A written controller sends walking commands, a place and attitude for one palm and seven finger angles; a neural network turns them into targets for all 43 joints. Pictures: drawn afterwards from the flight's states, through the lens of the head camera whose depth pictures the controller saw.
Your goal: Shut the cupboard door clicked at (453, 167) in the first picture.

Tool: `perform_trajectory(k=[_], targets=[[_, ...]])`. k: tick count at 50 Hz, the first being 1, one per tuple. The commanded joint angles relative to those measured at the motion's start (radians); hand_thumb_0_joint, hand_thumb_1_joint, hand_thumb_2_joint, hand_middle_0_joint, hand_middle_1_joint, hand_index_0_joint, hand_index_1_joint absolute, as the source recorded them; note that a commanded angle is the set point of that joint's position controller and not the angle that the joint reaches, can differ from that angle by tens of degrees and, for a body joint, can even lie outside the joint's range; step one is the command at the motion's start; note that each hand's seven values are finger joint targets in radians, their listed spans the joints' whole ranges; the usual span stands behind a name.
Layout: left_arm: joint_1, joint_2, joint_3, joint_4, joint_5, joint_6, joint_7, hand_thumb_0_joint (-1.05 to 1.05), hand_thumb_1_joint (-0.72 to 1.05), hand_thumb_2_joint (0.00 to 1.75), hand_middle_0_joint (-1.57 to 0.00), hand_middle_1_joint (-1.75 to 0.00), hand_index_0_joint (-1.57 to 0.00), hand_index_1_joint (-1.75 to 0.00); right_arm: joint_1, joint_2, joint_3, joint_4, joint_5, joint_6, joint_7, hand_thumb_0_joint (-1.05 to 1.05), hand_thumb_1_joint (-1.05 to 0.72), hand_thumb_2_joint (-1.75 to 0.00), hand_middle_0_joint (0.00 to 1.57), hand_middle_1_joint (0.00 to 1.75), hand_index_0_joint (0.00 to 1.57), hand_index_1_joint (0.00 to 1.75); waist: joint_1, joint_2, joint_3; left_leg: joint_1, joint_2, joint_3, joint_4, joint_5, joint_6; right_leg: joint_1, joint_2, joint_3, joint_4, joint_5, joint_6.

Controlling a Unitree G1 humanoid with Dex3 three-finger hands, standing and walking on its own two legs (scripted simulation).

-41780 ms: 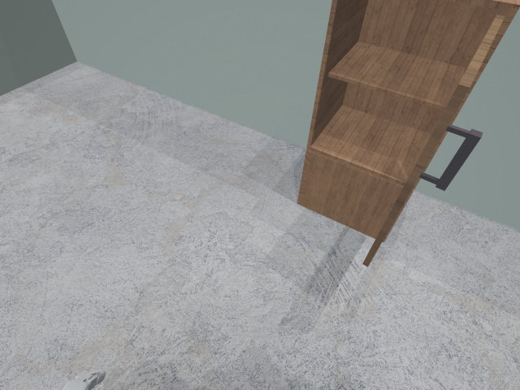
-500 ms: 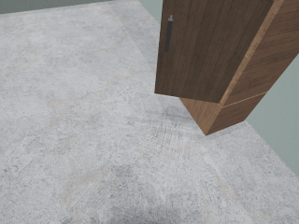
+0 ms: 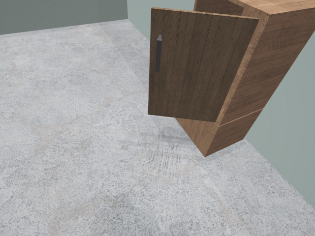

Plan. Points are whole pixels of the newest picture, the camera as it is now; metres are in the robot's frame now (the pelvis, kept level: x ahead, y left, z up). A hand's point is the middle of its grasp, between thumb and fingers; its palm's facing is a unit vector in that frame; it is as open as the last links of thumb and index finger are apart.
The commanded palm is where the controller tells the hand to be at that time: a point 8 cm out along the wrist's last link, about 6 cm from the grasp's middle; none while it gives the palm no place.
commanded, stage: take the last steps up to it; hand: left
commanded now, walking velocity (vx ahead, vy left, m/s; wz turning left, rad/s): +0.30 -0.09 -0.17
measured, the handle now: (158, 53) +0.82 +0.05 +0.05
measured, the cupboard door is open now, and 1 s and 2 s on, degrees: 57 57 57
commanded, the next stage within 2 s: come to a stop and stand still in 0.76 s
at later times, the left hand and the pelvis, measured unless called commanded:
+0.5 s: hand (130, 200) +0.26 +0.10 -0.16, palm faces -0.12 -0.97 -0.22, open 7.4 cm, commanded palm none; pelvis +0.15 -0.08 -0.01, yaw -6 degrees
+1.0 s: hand (141, 196) +0.29 +0.07 -0.19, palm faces +0.02 -0.99 -0.12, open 7.4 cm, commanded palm none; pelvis +0.32 -0.08 +0.00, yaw -3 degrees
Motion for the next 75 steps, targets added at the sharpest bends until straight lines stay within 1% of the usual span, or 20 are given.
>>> perform_trajectory(k=[1,9,16,20,21,22,23,28,38,43,46,56,61,62,63,64,66,69,72,75], targets=[[-0.148,0.094,0.006,-0.129,-0.001,-0.018,-0.013,0.00,0.90,0.90,-0.20,-0.30,-0.20,-0.30,0.299,-0.271,-0.052,0.019,-0.008,-0.031,-0.039,0.00,-0.90,-0.90,0.20,0.30,0.20,0.30,-0.147,0.233,0.046,0.331,0.453,-0.582,-0.382,-0.290,0.197,-0.535,-0.038,0.032,0.515,-0.194,-0.018],[-0.070,0.046,0.011,-0.058,0.006,0.003,-0.034,0.00,0.90,0.90,-0.20,-0.30,-0.20,-0.30,0.145,-0.135,-0.011,0.011,0.003,-0.058,-0.039,0.00,-0.90,-0.90,0.20,0.30,0.20,0.30,-0.028,0.153,0.107,0.191,0.241,-0.097,-0.393,0.095,0.142,-0.479,-0.109,0.003,0.548,0.128,0.040],[-0.190,0.034,-0.005,-0.080,0.000,-0.013,-0.028,0.00,0.90,0.90,-0.20,-0.30,-0.20,-0.30,0.193,-0.128,-0.024,0.063,-0.003,-0.045,-0.023,0.00,-0.90,-0.90,0.20,0.30,0.20,0.30,-0.055,0.177,0.147,0.189,0.241,-0.024,-0.346,0.212,0.155,-0.361,-0.106,-0.086,0.204,0.155,0.042],[0.030,0.087,0.016,-0.002,0.002,-0.038,-0.019,0.00,0.90,0.90,-0.20,-0.30,-0.20,-0.30,0.141,-0.138,-0.030,0.070,0.006,-0.038,-0.019,0.00,-0.90,-0.90,0.20,0.30,0.20,0.30,0.058,0.068,0.015,0.124,0.182,0.048,-0.065,0.307,0.099,0.028,-0.048,-0.112,0.011,0.184,0.010],[0.172,0.162,0.033,0.043,0.008,-0.052,-0.009,0.00,0.90,0.90,-0.20,-0.30,-0.20,-0.30,0.137,-0.106,-0.025,0.066,0.016,-0.039,-0.009,0.00,-0.90,-0.90,0.20,0.30,0.20,0.30,0.122,-0.081,-0.056,-0.031,0.102,0.099,0.171,0.200,0.070,0.234,-0.148,0.029,-0.062,0.086,-0.029],[0.270,0.254,0.057,0.075,0.007,-0.060,0.005,0.00,0.90,0.90,-0.20,-0.30,-0.20,-0.30,0.140,-0.018,-0.006,0.038,0.028,-0.040,-0.005,0.00,-0.90,-0.90,0.20,0.30,0.20,0.30,0.141,-0.360,-0.106,-0.244,-0.045,0.097,0.467,-0.294,0.040,0.341,-0.394,0.405,-0.208,0.006,-0.114],[0.230,0.253,0.050,0.063,-0.009,-0.056,0.014,0.00,0.90,0.90,-0.20,-0.30,-0.20,-0.30,0.103,-0.047,-0.010,0.018,0.027,-0.032,-0.007,0.00,-0.90,-0.90,0.20,0.30,0.20,0.30,0.116,-0.267,-0.078,-0.293,-0.015,-0.029,0.623,-0.306,0.063,0.259,-0.441,0.482,-0.303,-0.067,-0.143],[-0.019,0.064,-0.002,0.002,-0.007,-0.075,0.027,0.00,0.90,0.90,-0.20,-0.30,-0.20,-0.30,0.095,-0.012,-0.008,0.072,0.009,-0.024,-0.007,0.00,-0.90,-0.90,0.20,0.30,0.20,0.30,-0.014,-0.087,-0.001,-0.226,0.075,-0.074,0.602,-0.001,0.040,0.015,-0.315,0.105,-0.286,0.291,-0.116],[0.052,0.072,-0.015,0.067,0.001,-0.090,0.031,0.00,0.90,0.90,-0.20,-0.30,-0.20,-0.30,-0.069,0.017,0.008,0.016,0.014,-0.021,0.009,0.00,-0.90,-0.90,0.20,0.30,0.20,0.30,-0.003,-0.066,0.071,-0.181,0.024,-0.004,0.143,0.046,0.022,0.067,-0.314,0.041,-0.274,0.514,-0.156],[0.063,0.056,-0.020,0.086,-0.009,-0.075,0.033,0.00,0.90,0.90,-0.20,-0.30,-0.20,-0.30,0.058,-0.044,0.005,0.066,0.009,-0.049,-0.006,0.00,-0.90,-0.90,0.20,0.30,0.20,0.30,-0.059,0.020,0.003,0.165,-0.005,-0.018,-0.080,0.346,0.063,-0.001,-0.209,-0.048,0.003,0.569,-0.064],[0.091,-0.016,-0.052,0.061,-0.020,-0.045,0.054,0.00,0.90,0.90,-0.20,-0.30,-0.20,-0.30,0.119,-0.129,0.007,0.092,0.016,-0.034,-0.045,0.00,-0.90,-0.90,0.20,0.30,0.20,0.30,-0.044,0.176,-0.041,0.268,0.315,-0.271,-0.116,1.070,0.268,-0.154,-0.072,-0.044,0.326,-0.288,0.027],[0.044,0.030,-0.006,0.005,0.000,0.054,0.050,0.00,0.90,0.90,-0.20,-0.30,-0.20,-0.30,-0.082,-0.156,-0.026,0.023,0.013,0.027,-0.066,0.00,-0.90,-0.90,0.20,0.30,0.20,0.30,-0.005,0.062,-0.046,0.080,0.314,-0.241,-0.204,0.550,0.263,-0.188,-0.070,0.016,0.453,-0.170,0.045],[0.050,0.026,-0.002,-0.026,0.000,0.041,0.043,0.00,0.90,0.90,-0.20,-0.30,-0.20,-0.30,-0.144,-0.150,-0.031,0.006,0.009,0.033,-0.047,0.00,-0.90,-0.90,0.20,0.30,0.20,0.30,0.024,0.171,-0.028,0.013,0.235,-0.177,-0.181,0.316,0.193,-0.095,-0.061,-0.025,0.217,-0.046,0.041],[0.112,0.047,-0.028,-0.001,-0.004,0.012,0.065,0.00,0.90,0.90,-0.20,-0.30,-0.20,-0.30,-0.149,-0.200,-0.047,-0.006,0.033,0.005,-0.039,0.00,-0.90,-0.90,0.20,0.30,0.20,0.30,0.053,0.026,-0.173,0.159,0.189,-0.087,0.036,0.456,0.123,-0.123,-0.101,0.030,0.018,0.088,0.032],[0.043,0.124,-0.014,-0.088,0.009,-0.001,0.066,0.00,0.90,0.90,-0.20,-0.30,-0.20,-0.30,-0.118,-0.096,-0.029,-0.063,0.029,0.015,-0.011,0.00,-0.90,-0.90,0.20,0.30,0.20,0.30,0.033,-0.156,-0.092,-0.069,0.043,-0.012,0.141,0.022,0.076,-0.104,-0.191,0.216,-0.117,0.067,-0.005],[0.012,0.159,-0.005,-0.108,0.007,-0.020,0.066,0.00,0.90,0.90,-0.20,-0.30,-0.20,-0.30,-0.119,-0.051,-0.013,-0.083,0.015,0.019,0.002,0.00,-0.90,-0.90,0.20,0.30,0.20,0.30,0.020,-0.115,-0.032,-0.154,-0.027,-0.001,0.277,-0.165,0.046,-0.113,-0.307,0.343,-0.141,0.209,-0.087],[-0.002,0.201,-0.019,-0.113,0.017,-0.044,0.067,0.00,0.90,0.90,-0.20,-0.30,-0.20,-0.30,-0.078,-0.021,-0.004,-0.091,0.012,0.017,0.012,0.00,-0.90,-0.90,0.20,0.30,0.20,0.30,-0.013,0.125,-0.053,-0.100,-0.041,-0.041,0.309,-0.184,0.038,-0.096,-0.323,0.267,-0.079,0.486,-0.147],[-0.087,0.198,0.003,-0.131,0.008,-0.040,0.066,0.00,0.90,0.90,-0.20,-0.30,-0.20,-0.30,-0.015,-0.066,-0.013,-0.096,0.024,0.027,0.008,0.00,-0.90,-0.90,0.20,0.30,0.20,0.30,-0.039,-0.318,0.012,-0.068,-0.030,-0.047,0.230,-0.071,0.038,-0.201,-0.277,0.207,-0.062,0.258,-0.105],[-0.120,0.185,-0.001,-0.164,0.011,-0.007,0.066,0.00,0.90,0.90,-0.20,-0.30,-0.20,-0.30,0.051,-0.076,-0.006,-0.068,0.014,0.026,0.008,0.00,-0.90,-0.90,0.20,0.30,0.20,0.30,-0.062,-0.031,0.122,0.109,-0.047,-0.045,0.045,-0.010,0.036,-0.434,-0.211,0.143,-0.022,-0.123,-0.049],[-0.055,0.121,-0.014,-0.160,0.002,0.021,0.061,0.00,0.90,0.90,-0.20,-0.30,-0.20,-0.30,0.037,-0.123,-0.005,-0.079,-0.005,0.028,0.004,0.00,-0.90,-0.90,0.20,0.30,0.20,0.30,-0.018,0.224,0.218,-0.218,0.067,-0.282,-0.251,-0.359,0.127,-0.266,-0.039,-0.022,0.152,-0.251,0.017]])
